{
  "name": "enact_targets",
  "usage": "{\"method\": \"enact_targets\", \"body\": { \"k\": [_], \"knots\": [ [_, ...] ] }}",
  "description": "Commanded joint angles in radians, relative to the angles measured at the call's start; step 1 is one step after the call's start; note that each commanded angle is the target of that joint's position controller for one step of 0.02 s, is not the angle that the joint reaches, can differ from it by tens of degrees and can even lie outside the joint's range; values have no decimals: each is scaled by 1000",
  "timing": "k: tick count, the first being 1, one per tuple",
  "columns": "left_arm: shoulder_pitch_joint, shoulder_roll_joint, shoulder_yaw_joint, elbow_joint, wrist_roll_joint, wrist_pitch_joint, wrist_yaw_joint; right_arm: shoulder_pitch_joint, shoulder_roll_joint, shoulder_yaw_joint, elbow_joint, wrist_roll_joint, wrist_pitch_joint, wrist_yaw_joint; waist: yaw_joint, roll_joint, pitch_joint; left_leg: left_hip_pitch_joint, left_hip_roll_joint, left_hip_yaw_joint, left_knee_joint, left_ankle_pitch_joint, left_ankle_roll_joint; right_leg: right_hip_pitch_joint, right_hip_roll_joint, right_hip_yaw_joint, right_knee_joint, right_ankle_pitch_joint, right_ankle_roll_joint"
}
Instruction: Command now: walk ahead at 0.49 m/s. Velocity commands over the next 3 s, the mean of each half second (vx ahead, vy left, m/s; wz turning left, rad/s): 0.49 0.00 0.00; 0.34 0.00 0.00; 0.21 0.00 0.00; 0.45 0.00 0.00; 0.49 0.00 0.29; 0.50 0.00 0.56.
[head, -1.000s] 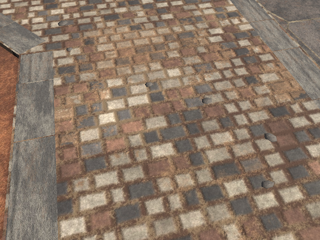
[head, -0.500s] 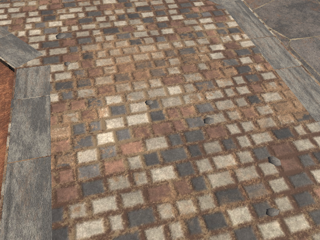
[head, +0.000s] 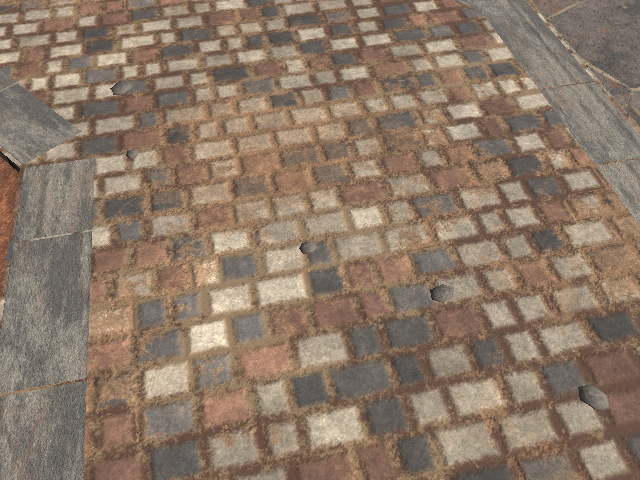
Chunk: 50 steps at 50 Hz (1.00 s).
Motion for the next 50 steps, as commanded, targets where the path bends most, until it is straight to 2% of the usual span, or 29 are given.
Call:
{"method": "enact_targets", "body": {
  "k": [1, 4, 8, 14, 16, 17, 18, 19, 20, 21, 22, 23, 24, 26, 29, 31, 33, 35, 37, 40, 42, 43, 44, 45, 46, 47, 48, 49, 50],
  "knots": [
    [71, 55, -3, -12, 1, -30, 5, 89, -15, -6, -22, -8, 25, 11, -42, -49, 10, -87, 53, -13, -46, 57, -21, 2, -290, 287, -275, 105, -111],
    [139, 72, -7, -2, -1, -29, 4, -72, -38, -8, -80, -3, 33, 18, -10, -55, 48, -197, 70, 18, -181, 171, -45, 47, -270, 243, -303, 160, -98],
    [225, 68, -16, 12, -4, -28, 7, -233, -27, 3, -130, 11, 31, 22, 35, -70, 53, -201, 43, 59, -396, 282, -59, 125, -248, 191, -289, 307, -63],
    [318, 80, -18, 47, 12, -23, 23, -386, -39, 7, -185, 15, 20, 22, 76, -87, 65, -220, -2, 89, -564, 234, -23, 339, -297, 181, -218, 478, -79],
    [295, 92, -14, 49, 16, -21, 28, -365, -49, 2, -188, 15, 11, 18, 47, -94, 55, -148, -30, 101, -611, 157, 8, 369, -311, 165, -152, 635, -73],
    [276, 102, -12, 47, 17, -21, 30, -311, -59, -4, -174, 15, 7, 12, 19, -103, 26, -55, -61, 116, -631, 115, 27, 364, -309, 151, -85, 779, -61],
    [264, 113, -9, 48, 16, -19, 29, -202, -76, -15, -139, 14, 1, 4, -26, -107, -30, 78, -95, 127, -661, 98, 49, 355, -300, 139, 36, 884, -50],
    [239, 116, -9, 42, 9, -17, 27, -25, -102, -30, -81, 6, -9, -5, -103, -84, -118, 303, -96, 118, -720, 153, 78, 273, -267, 107, 226, 838, -30],
    [222, 89, -19, 8, -3, -21, 22, 162, -181, -54, -43, -21, -16, -17, -167, -17, -241, 581, 102, -96, -725, 70, 134, 52, -225, 80, 510, 514, -12],
    [342, -8, -33, -5, -44, -19, 9, 210, -263, -75, -36, -29, -10, -13, -110, 214, -361, 835, 395, -605, -827, 22, 291, -319, -25, 38, 902, -276, 33],
    [259, 98, -3, -3, -17, -15, 13, 133, -213, -67, -42, 9, 3, -4, -98, 53, -299, 753, 345, -640, -892, -14, 263, -410, -56, 179, 975, -294, 15],
    [166, 93, 0, -40, -12, -19, 10, 22, -163, -51, -58, 20, 0, 0, -58, 33, -151, 607, 312, -468, -915, 24, 225, -443, -106, 184, 938, -197, 11],
    [121, 78, -1, -48, -7, -22, 9, -26, -107, -36, -60, 16, -9, 4, -33, -16, -81, 486, 269, -368, -949, 139, 194, -410, -136, 181, 885, -139, 13],
    [142, 37, -2, -43, 19, 4, -2, -28, -43, -15, -33, 19, -20, -4, 29, -5, -41, 345, 188, -223, -991, 227, 132, -316, -173, 174, 795, -102, 30],
    [112, 16, -2, -60, 29, 31, -16, 47, -74, -15, 4, 24, -40, -10, 49, 20, -20, 304, 166, -149, -1017, 335, 138, -322, -180, 146, 723, -83, 59],
    [17, 31, -1, -96, 27, 40, -22, 79, -94, -16, 11, 22, -41, -11, 40, 23, 10, 304, 148, -112, -1049, 327, 132, -387, -197, 125, 650, -8, 77],
    [-81, 37, -3, -131, 21, 43, -25, 116, -90, -11, 18, 22, -38, -9, 19, 26, 30, 323, 130, -85, -1063, 360, 121, -430, -204, 106, 551, 68, 90],
    [-144, 23, -12, -150, 11, 39, -23, 131, -83, -2, 21, 21, -38, -9, 12, 24, 47, 318, 107, -26, -1032, 587, 101, -389, -181, 74, 415, 118, 97],
    [-180, 5, -24, -154, 3, 35, -16, 167, -83, 3, 36, 22, -37, -12, -6, 41, 29, 337, 88, 26, -984, 761, 73, -312, -141, 37, 306, 166, 90],
    [-195, 17, -27, -148, 1, 27, -2, 203, -82, 9, 57, 16, -28, -20, -21, 79, 3, 418, 101, 31, -911, 837, 64, -259, -108, 34, 230, 178, 68],
    [-145, 44, -20, -130, 7, 17, 8, 178, -90, 8, 58, 11, -23, -29, 5, 89, -12, 455, 122, 12, -829, 885, 61, -194, -89, 51, 183, 118, 41],
    [-73, 60, -12, -102, 10, 9, 14, 163, -96, 5, 58, 12, -22, -34, 35, 82, -32, 472, 122, 2, -754, 903, 51, -129, -72, 56, 128, 112, 26],
    [25, 68, -6, -64, 17, -6, 18, 146, -101, 4, 59, 22, -18, -35, 84, 39, -65, 465, 92, 19, -622, 843, 29, -18, -67, 53, 8, 227, 13],
    [122, 124, 7, -35, 32, -23, 24, 174, -87, 8, 49, 32, -20, -38, 95, -24, -147, 353, 49, 36, -461, 596, -1, 181, -188, 144, 39, 615, -7],
    [194, 180, 18, -31, 43, -21, 21, 320, 4, 26, 57, 68, -11, -43, 57, -199, -315, 146, -65, 86, -147, -100, -32, 457, -480, 395, 137, 1127, -163],
    [174, 148, 10, -39, -8, -5, 14, 359, -33, 12, 91, 73, 11, -44, 60, -189, -419, 101, -121, 0, -17, -382, -43, 441, -535, 522, 82, 1119, -265],
    [80, 114, 1, -60, -23, 7, 12, 278, -61, 1, 80, 35, 28, -42, 34, -107, -301, 77, -81, -40, 10, -342, -50, 290, -484, 456, 7, 867, -243],
    [-2, 71, -14, -70, -18, 13, 17, 189, -43, 2, 60, 9, 35, -36, 19, -87, -174, 53, -61, -39, -22, -291, -55, 157, -435, 404, -56, 669, -203],
    [-36, 39, -26, -69, -11, 17, 25, 148, -27, 2, 54, 0, 43, -31, -3, -74, -101, 79, -32, -46, -91, -239, -64, 48, -390, 341, -107, 580, -161]
  ]
}}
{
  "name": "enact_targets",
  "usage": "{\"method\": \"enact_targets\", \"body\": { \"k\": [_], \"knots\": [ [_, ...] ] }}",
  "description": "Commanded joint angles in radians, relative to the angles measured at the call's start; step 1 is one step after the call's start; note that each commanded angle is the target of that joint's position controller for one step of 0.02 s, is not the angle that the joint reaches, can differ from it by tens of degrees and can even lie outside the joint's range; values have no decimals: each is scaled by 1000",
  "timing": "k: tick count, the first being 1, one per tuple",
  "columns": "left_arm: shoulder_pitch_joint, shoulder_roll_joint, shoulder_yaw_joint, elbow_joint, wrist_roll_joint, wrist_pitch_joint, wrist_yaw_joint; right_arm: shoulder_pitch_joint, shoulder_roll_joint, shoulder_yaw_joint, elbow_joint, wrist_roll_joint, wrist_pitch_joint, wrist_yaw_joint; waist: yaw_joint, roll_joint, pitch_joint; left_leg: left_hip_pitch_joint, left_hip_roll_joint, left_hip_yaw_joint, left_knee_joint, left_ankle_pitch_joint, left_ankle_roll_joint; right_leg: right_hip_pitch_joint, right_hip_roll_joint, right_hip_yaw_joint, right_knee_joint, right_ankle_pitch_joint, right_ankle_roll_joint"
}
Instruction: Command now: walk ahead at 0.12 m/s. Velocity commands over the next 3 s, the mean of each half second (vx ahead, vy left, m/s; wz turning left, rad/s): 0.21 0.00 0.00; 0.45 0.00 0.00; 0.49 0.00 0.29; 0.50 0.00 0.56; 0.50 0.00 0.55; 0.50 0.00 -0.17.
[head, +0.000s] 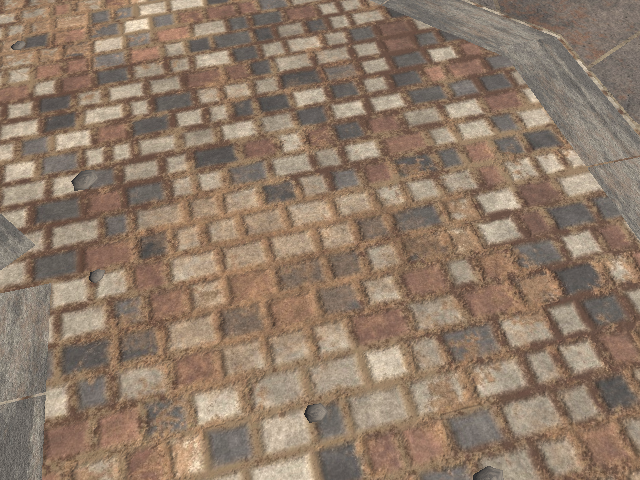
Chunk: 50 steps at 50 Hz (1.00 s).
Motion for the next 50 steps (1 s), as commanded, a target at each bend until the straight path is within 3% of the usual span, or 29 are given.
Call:
{"method": "enact_targets", "body": {
  "k": [1, 4, 8, 11, 14, 15, 16, 17, 18, 19, 21, 25, 30, 32, 34, 35, 36, 37, 38, 39, 40, 42, 45, 50],
  "knots": [
    [80, 69, 4, -2, -4, 12, 19, 96, -43, -14, -8, -29, 32, 6, -8, -84, -107, -66, 69, -53, 13, 52, -22, 123, -285, 255, -242, 457, -152],
    [98, 84, 1, 16, 12, 9, 19, 133, -9, -3, 26, -21, 63, -1, -28, -91, -136, 32, 50, -15, -136, 81, -33, 74, -234, 196, -255, 346, -117],
    [123, 116, 6, 31, 10, 25, 16, 56, -32, 2, 21, -13, 85, -13, 1, -126, -122, 54, 53, 0, -303, 141, -27, 47, -228, 238, -314, -105, -98],
    [155, 179, 38, 44, -8, 62, 12, 77, -51, 1, 22, -29, 68, 3, -6, -144, -90, 82, 21, 68, -333, 114, 2, -10, -246, 318, -396, -537, -89],
    [113, 151, 47, 32, -21, 84, 12, 162, -13, 10, 51, -29, 48, 8, -51, -74, 12, 202, 21, 59, -547, 105, 70, -150, -210, 289, -359, -634, -44],
    [84, 112, 41, 12, -24, 82, 9, 208, -36, 8, 61, -33, 38, 0, -63, 31, 41, 230, 102, -67, -709, -16, 105, -210, -151, 223, -222, -591, -14],
    [40, 48, 27, -28, -35, 72, 1, 272, -119, -9, 69, -17, 27, -9, -76, 218, 40, 272, 296, -383, -900, -268, 174, -342, -16, 69, 24, -472, 37],
    [7, 75, 32, -46, -2, 67, -5, 198, -171, -31, 63, -8, 24, -14, -48, 263, 132, 141, 417, -527, -998, -323, 208, -353, 7, 36, 223, -282, 43],
    [20, 105, 39, -40, 18, 60, -19, 118, -132, -25, 35, -7, 16, -18, 7, 147, 129, 92, 381, -467, -1006, -239, 183, -319, -31, 95, 297, -195, 43],
    [63, 105, 45, -23, 20, 54, -30, 78, -129, -27, 21, -5, 7, -16, 42, 106, 91, 102, 338, -389, -992, -140, 151, -291, -31, 98, 323, -158, 48],
    [96, 110, 53, -1, 32, 48, -45, 82, -117, -28, 13, -2, -11, -11, 55, 65, 31, 151, 276, -265, -958, 10, 127, -270, -33, 71, 388, -113, 61],
    [-28, 72, 42, -53, 22, 42, -43, 169, -97, -27, 30, -10, -30, -6, 5, 94, 42, 186, 259, -199, -935, 126, 146, -295, -63, 44, 303, -68, 89],
    [-133, 80, 33, -113, 14, 31, -40, 215, -137, -37, 29, -22, -42, 1, -43, 119, 38, 214, 281, -168, -876, 269, 171, -204, -68, 17, 125, -127, 70],
    [-110, 92, 36, -120, 12, 24, -39, 196, -154, -44, 24, -21, -41, 6, -26, 127, 35, 187, 288, -155, -827, 329, 165, -111, -53, -3, 69, -161, 48],
    [41, 98, 46, -77, 9, 12, -31, 146, -165, -49, 16, -12, -37, 12, 53, 90, 1, 97, 258, -104, -689, 471, 132, 134, -5, -35, -40, -98, 26],
    [196, 138, 65, -24, 15, -2, -20, 138, -143, -42, 12, -10, -39, 16, 111, 18, -83, 17, 199, -38, -497, 575, 104, 357, -16, 6, -62, -105, 6],
    [391, 242, 91, 4, 36, -15, -7, 114, -89, -24, -30, 6, -42, 23, 191, -161, -217, -192, 109, 58, -156, 414, 49, 608, -271, 329, -162, -330, -63],
    [460, 333, 109, 30, 26, -7, -7, 121, -59, -22, -61, 1, -47, 27, 176, -326, -237, -432, -16, 63, 93, -7, 37, 670, -449, 727, -330, -431, -147],
    [350, 266, 91, 13, 17, 2, -9, 54, -122, -42, -68, -21, -40, 30, 122, -170, -133, -480, 67, -34, 210, 51, 64, 545, -424, 677, -320, -473, -147],
    [238, 196, 72, -18, 15, -1, -17, 6, -113, -42, -79, -17, -43, 42, 84, -88, -60, -473, 107, -45, 206, 168, 73, 425, -379, 560, -326, -413, -126],
    [179, 154, 59, -31, 13, -7, -22, -5, -92, -40, -78, -11, -44, 49, 52, -67, -32, -428, 131, -41, 162, 241, 70, 341, -328, 454, -352, -302, -100],
    [174, 98, 40, -18, 6, -20, -16, 11, -72, -40, -72, -26, -25, 55, 14, -96, -24, -362, 150, -24, 102, 292, 46, 277, -257, 312, -377, -120, -71],
    [268, 109, 35, 24, 2, -35, -5, -50, -70, -43, -98, -30, -4, 63, 6, -89, -17, -408, 146, 10, 57, 345, 20, 304, -244, 230, -372, 134, -91],
    [329, 110, 24, 43, 3, -39, -5, -288, -55, -25, -188, -21, 1, 69, 39, -83, 26, -418, 123, 59, -213, 484, -6, 299, -208, 140, -382, 295, -99]
  ]
}}
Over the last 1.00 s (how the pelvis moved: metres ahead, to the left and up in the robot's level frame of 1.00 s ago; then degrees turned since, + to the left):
0.50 0.01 -0.01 0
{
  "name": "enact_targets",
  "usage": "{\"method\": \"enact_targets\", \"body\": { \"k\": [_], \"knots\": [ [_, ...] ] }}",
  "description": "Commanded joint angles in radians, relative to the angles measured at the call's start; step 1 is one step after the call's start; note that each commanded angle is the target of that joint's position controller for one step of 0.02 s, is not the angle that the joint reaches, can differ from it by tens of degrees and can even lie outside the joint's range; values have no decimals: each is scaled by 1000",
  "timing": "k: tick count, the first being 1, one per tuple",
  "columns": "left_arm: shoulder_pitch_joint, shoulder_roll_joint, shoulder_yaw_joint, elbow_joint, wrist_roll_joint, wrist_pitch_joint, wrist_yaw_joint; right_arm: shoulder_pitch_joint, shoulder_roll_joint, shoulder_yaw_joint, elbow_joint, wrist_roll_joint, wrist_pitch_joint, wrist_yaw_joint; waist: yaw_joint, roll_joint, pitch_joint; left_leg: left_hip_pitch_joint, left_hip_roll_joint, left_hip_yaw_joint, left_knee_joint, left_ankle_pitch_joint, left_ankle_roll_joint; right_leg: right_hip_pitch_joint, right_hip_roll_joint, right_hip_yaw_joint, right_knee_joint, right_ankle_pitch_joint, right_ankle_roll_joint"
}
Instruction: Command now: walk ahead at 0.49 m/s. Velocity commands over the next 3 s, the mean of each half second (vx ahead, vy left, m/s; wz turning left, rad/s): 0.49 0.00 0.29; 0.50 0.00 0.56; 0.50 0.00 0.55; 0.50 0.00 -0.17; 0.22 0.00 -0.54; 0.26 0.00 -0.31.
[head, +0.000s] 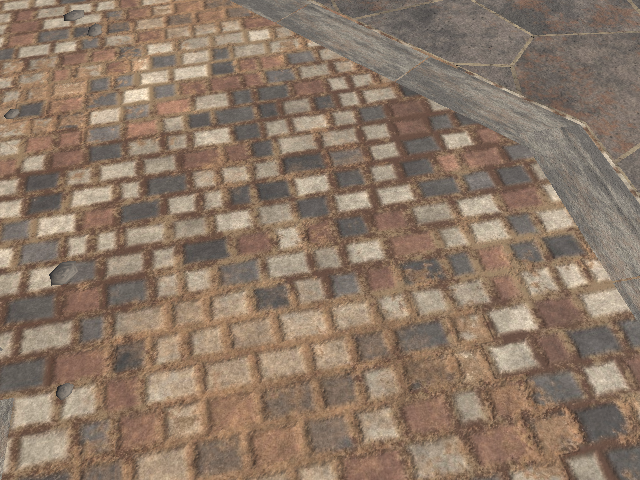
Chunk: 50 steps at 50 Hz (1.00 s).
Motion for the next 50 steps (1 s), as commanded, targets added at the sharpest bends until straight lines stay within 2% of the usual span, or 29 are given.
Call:
{"method": "enact_targets", "body": {
  "k": [1, 5, 7, 8, 9, 10, 11, 12, 13, 14, 15, 17, 20, 23, 28, 33, 35, 36, 37, 38, 39, 40, 41, 42, 43, 44, 45, 46, 50],
  "knots": [
    [25, 117, 13, -35, -2, -18, 4, -118, -2, 14, -84, 9, -5, 5, -5, -109, 99, -6, -25, 39, -174, 96, -7, -68, -244, 120, -103, 427, -112],
    [60, 141, 18, -11, 3, -18, 12, -180, -24, 16, -114, 14, -7, 0, 1, -110, 105, 52, -54, 59, -302, 104, 41, 37, -283, 83, -90, 514, -103],
    [48, 149, 20, -4, 9, -17, 20, -148, -39, 9, -110, 13, -12, -5, -25, -108, 82, 120, -88, 71, -329, 43, 82, 100, -298, 39, -7, 717, -85],
    [41, 160, 24, -2, 14, -14, 24, -94, -51, 1, -96, 12, -16, -10, -49, -117, 47, 186, -121, 84, -332, -3, 104, 124, -300, 16, 82, 857, -74],
    [34, 169, 28, 0, 18, -7, 26, 12, -67, -10, -62, 10, -21, -15, -91, -114, -10, 292, -159, 97, -354, -35, 127, 133, -292, -7, 231, 944, -63],
    [28, 174, 28, -4, 17, 1, 27, 163, -89, -25, -11, 3, -27, -21, -151, -94, -85, 476, -175, 94, -407, -18, 153, 67, -267, -41, 437, 897, -43],
    [32, 155, 21, -34, 11, 3, 23, 317, -164, -48, 20, -17, -29, -28, -199, -24, -185, 713, 3, -134, -412, -101, 208, -139, -233, -65, 736, 599, -23],
    [124, 66, 9, -63, -18, 0, 1, 340, -248, -68, 20, -17, -21, -27, -124, 206, -268, 943, 270, -701, -551, -177, 377, -523, -10, -45, 1124, -216, 23],
    [18, 138, 27, -85, -1, -4, -1, 259, -227, -64, 12, 22, -8, -19, -112, 79, -230, 905, 239, -777, -642, -238, 356, -643, -39, 124, 1191, -222, 7],
    [-91, 155, 30, -128, -4, -16, -4, 166, -186, -52, -10, 27, -7, -21, -89, 30, -95, 775, 217, -616, -651, -190, 321, -692, -96, 132, 1152, -121, 0],
    [-130, 152, 29, -138, -1, -26, -4, 127, -140, -41, -14, 24, -12, -20, -62, -51, -39, 658, 178, -525, -673, -52, 289, -651, -130, 133, 1078, -57, 3],
    [-126, 131, 29, -147, 23, -2, -3, 102, -94, -25, -12, 29, -23, -31, -1, -57, -15, 511, 97, -396, -689, 115, 246, -544, -164, 142, 972, -44, 31],
    [-152, 111, 26, -174, 34, 39, -9, 156, -129, -29, -5, 37, -39, -37, 14, -34, -11, 448, 56, -332, -711, 168, 249, -525, -166, 121, 866, -48, 75],
    [-300, 127, 27, -235, 30, 53, -12, 213, -150, -33, -9, 36, -34, -38, -22, -15, 38, 437, 32, -331, -753, 94, 232, -612, -175, 103, 728, 69, 114],
    [-468, 139, 24, -307, 22, 56, -19, 316, -154, -34, -15, 33, -27, -36, -91, 9, 34, 566, 19, -352, -719, 171, 188, -695, -150, 108, 558, 217, 129],
    [-600, 144, 11, -381, 14, 43, -27, 373, -167, -37, -29, 18, -19, -48, -131, 35, 43, 675, 26, -386, -630, 318, 191, -699, -102, 102, 430, 184, 116],
    [-588, 159, 11, -397, 8, 33, -27, 355, -183, -42, -44, 14, -18, -56, -112, 51, 38, 679, 36, -410, -587, 371, 170, -620, -87, 112, 359, 157, 98],
    [-540, 172, 14, -391, 6, 27, -24, 323, -196, -46, -56, 14, -18, -59, -82, 59, 28, 651, 34, -413, -559, 405, 149, -528, -74, 112, 316, 130, 85],
    [-457, 192, 21, -371, 3, 21, -17, 284, -212, -51, -71, 14, -21, -57, -39, 63, -2, 605, 19, -407, -498, 494, 125, -386, -48, 103, 282, 92, 68],
    [-324, 219, 34, -332, 3, 11, -6, 260, -222, -53, -80, 19, -27, -49, 21, 31, -70, 569, -23, -382, -359, 556, 101, -203, -31, 90, 229, 108, 47],
    [-173, 271, 50, -308, 20, -2, 10, 248, -199, -48, -98, 31, -36, -38, 87, -32, -181, 452, -86, -338, -137, 425, 78, 35, -144, 190, 210, 61, 7],
    [-57, 370, 71, -315, 51, 1, 23, 320, -91, -25, -136, 65, -39, -38, 83, -223, -354, 200, -201, -218, 181, -99, 43, 337, -450, 546, 198, -47, -68],
    [-101, 365, 76, -311, 39, 20, 17, 365, -124, -26, -150, 53, -31, -42, 29, -337, -385, 30, -223, -166, 325, -442, 44, 330, -535, 877, 64, -130, -137],
    [-185, 265, 57, -330, 32, 28, 13, 322, -166, -32, -124, 26, -13, -46, 0, -158, -201, -19, -139, -170, 383, -345, 48, 166, -491, 755, 48, -248, -122],
    [-242, 193, 38, -335, 24, 28, 10, 254, -158, -30, -131, 16, -9, -33, -2, -66, -86, -3, -104, -152, 343, -259, 42, 26, -430, 588, 25, -190, -100],
    [-254, 171, 30, -327, 26, 26, 8, 227, -138, -28, -140, 13, -3, -23, -16, -80, -37, 23, -76, -143, 302, -223, 37, -56, -384, 464, 0, -71, -77],
    [-238, 165, 26, -310, 21, 20, 10, 216, -131, -28, -148, 0, 9, -12, -28, -119, -11, 45, -57, -136, 274, -209, 30, -109, -349, 373, -19, 9, -62],
    [-224, 168, 27, -298, 17, 11, 7, 221, -122, -25, -149, -3, 21, -3, -36, -141, -7, 62, -51, -124, 270, -198, 24, -133, -332, 314, -30, 80, -56],
    [-161, 187, 36, -267, 1, -18, -3, 116, -110, -16, -203, -2, 40, 20, -36, -128, -4, -40, -32, -106, 240, -102, 10, -92, -338, 172, -62, 296, -76]
  ]
}}
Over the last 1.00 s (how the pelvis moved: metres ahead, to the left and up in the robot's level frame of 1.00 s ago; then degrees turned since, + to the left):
0.28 -0.06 0.02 0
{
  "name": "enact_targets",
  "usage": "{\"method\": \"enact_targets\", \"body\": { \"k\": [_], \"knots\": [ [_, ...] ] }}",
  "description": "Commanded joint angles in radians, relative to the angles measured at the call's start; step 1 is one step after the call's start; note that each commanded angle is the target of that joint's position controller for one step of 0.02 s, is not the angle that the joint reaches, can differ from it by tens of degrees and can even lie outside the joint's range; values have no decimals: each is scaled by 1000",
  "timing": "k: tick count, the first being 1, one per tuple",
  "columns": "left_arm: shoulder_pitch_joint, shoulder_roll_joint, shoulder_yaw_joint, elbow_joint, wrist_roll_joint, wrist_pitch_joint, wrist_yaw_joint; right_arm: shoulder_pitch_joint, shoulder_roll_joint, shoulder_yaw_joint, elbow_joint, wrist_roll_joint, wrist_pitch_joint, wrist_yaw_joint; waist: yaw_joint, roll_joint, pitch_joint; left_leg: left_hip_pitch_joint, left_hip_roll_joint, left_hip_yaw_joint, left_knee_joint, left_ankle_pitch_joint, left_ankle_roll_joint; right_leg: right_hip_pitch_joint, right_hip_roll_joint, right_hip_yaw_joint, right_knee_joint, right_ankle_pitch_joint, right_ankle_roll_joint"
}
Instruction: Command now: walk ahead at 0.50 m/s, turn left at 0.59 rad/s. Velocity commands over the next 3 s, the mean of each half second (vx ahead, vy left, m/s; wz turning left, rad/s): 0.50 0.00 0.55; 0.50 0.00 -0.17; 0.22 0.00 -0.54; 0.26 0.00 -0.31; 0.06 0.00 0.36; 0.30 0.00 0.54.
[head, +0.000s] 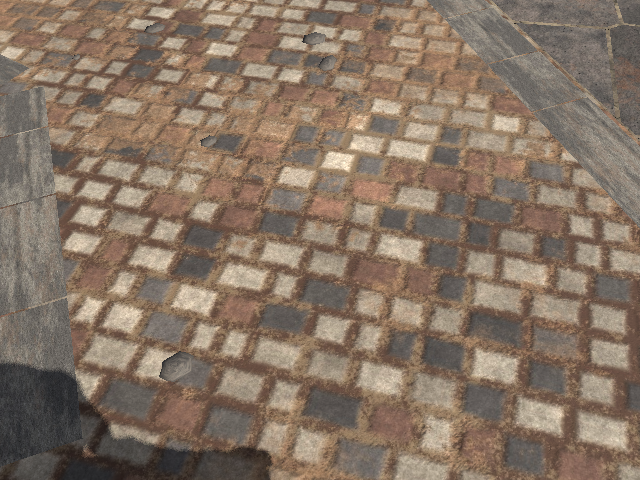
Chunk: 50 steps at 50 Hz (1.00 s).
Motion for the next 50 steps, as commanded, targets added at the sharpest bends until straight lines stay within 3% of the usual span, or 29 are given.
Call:
{"method": "enact_targets", "body": {
  "k": [1, 6, 9, 11, 13, 14, 15, 16, 17, 18, 19, 20, 21, 22, 23, 25, 28, 31, 34, 38, 39, 41, 43, 44, 45, 46, 47, 49, 50],
  "knots": [
    [36, 98, 21, -33, -8, -27, -3, -15, -9, 7, -76, -5, 5, 19, -8, -140, -16, -147, 55, -24, -11, 92, -14, 92, -282, 165, -197, 280, -114],
    [80, 110, 23, -9, -6, -21, -3, -193, 19, 32, -142, 2, -4, 41, 25, -139, 24, -104, 50, 57, -301, 272, -14, 98, -242, 6, -205, 336, -87],
    [129, 139, 30, 12, -7, -14, 5, -277, 17, 39, -179, -3, -4, 49, 48, -137, 47, -71, 41, 111, -429, 243, 13, 167, -271, -34, -192, 387, -78],
    [156, 154, 32, 27, -5, -1, 11, -297, 7, 37, -193, -9, -3, 46, 50, -138, 45, -44, 14, 143, -485, 165, 41, 236, -286, -65, -134, 522, -69],
    [170, 185, 38, 38, -3, 16, 19, -252, -10, 29, -187, -16, -2, 34, 23, -163, -1, 59, -53, 184, -516, 50, 80, 284, -292, -104, 15, 836, -58],
    [173, 199, 39, 40, -3, 26, 21, -172, -27, 20, -167, -18, -6, 28, -12, -166, -53, 151, -93, 191, -540, 10, 106, 291, -293, -115, 153, 934, -57],
    [161, 205, 38, 33, -7, 35, 21, -22, -50, 4, -121, -25, -15, 17, -79, -139, -139, 347, -125, 179, -614, 40, 137, 219, -281, -137, 360, 880, -41],
    [156, 183, 31, 0, -3, 36, 18, 144, -126, -25, -78, -34, -18, -1, -147, -49, -252, 618, 8, -18, -653, -48, 188, 5, -258, -141, 654, 565, -9],
    [160, 82, 13, -86, -15, 27, -3, 100, -235, -51, -105, -7, -8, -13, -70, 229, -337, 926, 308, -576, -741, -63, 322, -469, -46, -104, 1033, -327, 60],
    [49, 166, 27, -114, -2, 19, -6, 153, -231, -52, -126, 7, 4, -24, -133, 48, -350, 913, 338, -675, -819, 94, 344, -580, -32, 100, 1111, -314, 59],
    [-6, 136, 18, -127, -16, 10, -10, 123, -183, -40, -97, 13, 4, -36, -109, -14, -227, 822, 312, -486, -811, 222, 318, -612, -93, 135, 1068, -212, 45],
    [18, 118, 10, -105, -16, 3, -7, 91, -115, -20, -77, 21, -8, -37, -54, -73, -106, 645, 260, -365, -815, 452, 266, -537, -131, 131, 944, -164, 38],
    [42, 106, 7, -101, -5, 15, -10, 46, -90, -10, -78, 21, -17, -42, -5, -63, -97, 574, 214, -301, -838, 434, 239, -483, -152, 142, 865, -167, 41],
    [79, 109, 6, -78, 15, 36, -10, 9, -63, 0, -86, 24, -27, -42, 21, -64, -84, 488, 181, -259, -870, 443, 216, -404, -160, 139, 829, -153, 46],
    [101, 107, 7, -71, 23, 54, -14, 6, -51, 7, -83, 25, -39, -37, 36, -38, -82, 445, 164, -231, -884, 500, 219, -362, -156, 133, 808, -154, 50],
    [88, 92, 6, -72, 23, 68, -27, 42, -67, 6, -57, 29, -55, -33, 41, -39, -64, 412, 142, -190, -931, 476, 219, -364, -151, 117, 737, -105, 60],
    [-24, 88, 7, -98, 16, 72, -34, 101, -81, 4, -24, 29, -63, -29, 7, -36, -5, 435, 125, -156, -983, 429, 184, -454, -156, 104, 615, 30, 67],
    [-105, 85, 6, -115, 6, 70, -37, 140, -78, 9, -5, 27, -69, -27, -23, -20, 10, 509, 128, -110, -998, 442, 146, -510, -149, 104, 515, 132, 54],
    [-174, 77, 2, -133, -1, 66, -42, 179, -72, 15, 18, 18, -76, -33, -49, -14, 37, 572, 140, -55, -1008, 475, 121, -533, -119, 105, 434, 189, 31],
    [-259, 67, -6, -166, 1, 57, -53, 215, -67, 24, 52, 7, -79, -51, -71, -15, 77, 664, 172, 12, -992, 578, 103, -533, -63, 83, 315, 166, -12],
    [-262, 66, -7, -172, 4, 55, -55, 211, -69, 26, 57, 5, -79, -56, -66, -11, 76, 683, 179, 30, -971, 645, 94, -508, -49, 65, 284, 142, -26],
    [-212, 72, -4, -161, 5, 54, -50, 184, -86, 28, 62, 1, -81, -65, -33, 16, 34, 703, 182, 74, -861, 974, 67, -384, 10, 9, 246, 62, -66],
    [-40, 108, 13, -114, 8, 49, -39, 170, -120, 22, 65, -7, -72, -73, 43, 44, -75, 721, 181, 103, -594, 1227, 50, -201, 78, -18, 216, -26, -110],
    [113, 133, 27, -71, 19, 40, -33, 147, -134, 20, 55, 1, -68, -75, 122, 28, -153, 615, 165, 132, -376, 1106, 38, 11, 70, 24, 138, 25, -145],
    [249, 238, 60, -48, 34, 40, -20, 141, -99, 33, 7, 20, -76, -72, 167, -89, -263, 337, 95, 173, -28, 739, 8, 297, -141, 317, 119, -36, -240],
    [208, 299, 78, -57, 12, 48, -21, 182, -52, 37, -31, 27, -87, -55, 86, -315, -343, -28, -138, 104, 308, -203, -33, 499, -379, 871, 2, 125, -395],
    [159, 267, 76, -55, -27, 52, -28, 118, -87, 35, -37, -2, -90, -50, 88, -136, -285, -126, -58, -61, 351, -155, -19, 456, -343, 811, -16, 116, -383],
    [75, 167, 50, -59, -19, 57, -23, 49, -72, 43, -66, 8, -105, -41, 36, -15, -70, -119, 30, -42, 196, -49, -24, 185, -277, 589, -75, 189, -307],
    [56, 145, 42, -55, -20, 54, -18, 33, -66, 43, -78, -5, -92, -40, 8, -10, -27, -82, 50, -39, 131, -51, -38, 93, -231, 529, -94, 246, -280]
  ]
}}
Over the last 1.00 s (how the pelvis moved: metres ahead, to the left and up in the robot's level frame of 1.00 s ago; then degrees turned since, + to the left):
0.56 0.06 0.00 28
